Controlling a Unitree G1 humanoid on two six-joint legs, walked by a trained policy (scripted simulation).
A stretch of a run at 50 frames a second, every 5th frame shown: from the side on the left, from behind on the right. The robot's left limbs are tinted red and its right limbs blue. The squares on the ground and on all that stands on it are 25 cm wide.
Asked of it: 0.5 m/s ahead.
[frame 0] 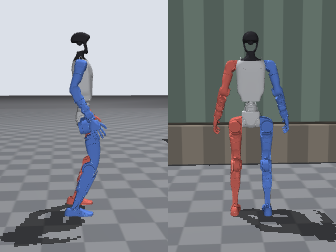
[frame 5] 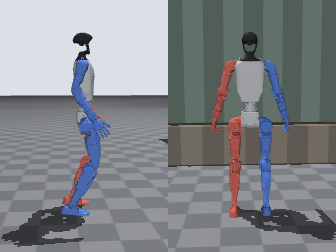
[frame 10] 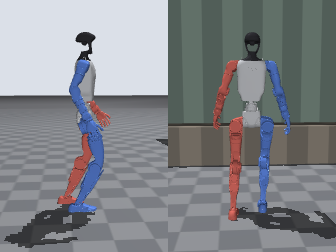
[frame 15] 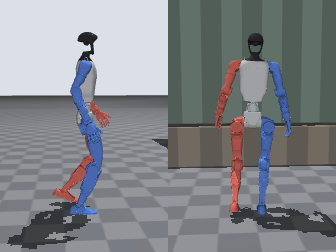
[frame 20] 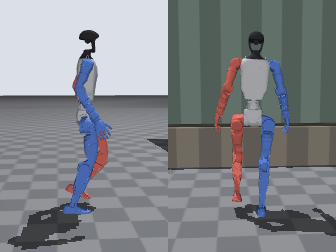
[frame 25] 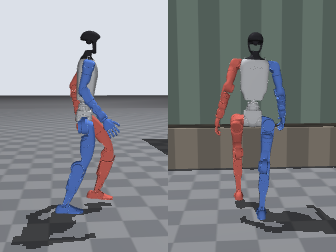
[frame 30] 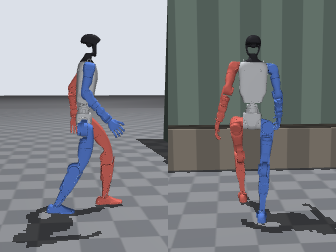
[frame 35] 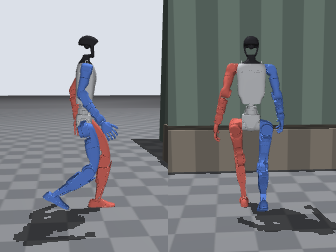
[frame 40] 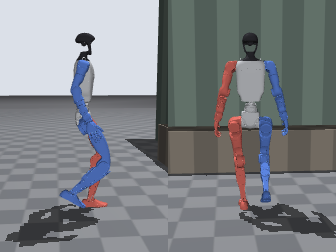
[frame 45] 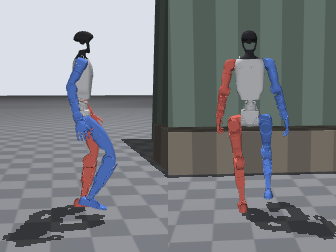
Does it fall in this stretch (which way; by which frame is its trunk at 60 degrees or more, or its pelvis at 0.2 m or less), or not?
no
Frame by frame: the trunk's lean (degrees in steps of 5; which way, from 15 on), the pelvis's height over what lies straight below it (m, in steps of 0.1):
0: 5, 0.8
5: 0, 0.8
10: 0, 0.8
15: 5, 0.8
20: 5, 0.8
25: 5, 0.8
30: 5, 0.8
35: 5, 0.7
40: 0, 0.8
45: 0, 0.8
